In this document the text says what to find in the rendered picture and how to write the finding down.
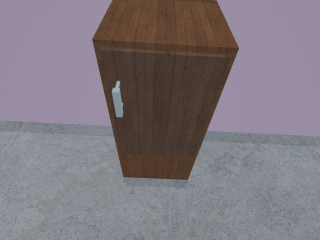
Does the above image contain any handle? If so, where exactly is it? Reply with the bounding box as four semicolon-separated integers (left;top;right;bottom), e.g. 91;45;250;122
112;81;123;118

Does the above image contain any cupboard door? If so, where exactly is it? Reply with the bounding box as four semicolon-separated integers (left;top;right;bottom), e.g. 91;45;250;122
100;47;231;157

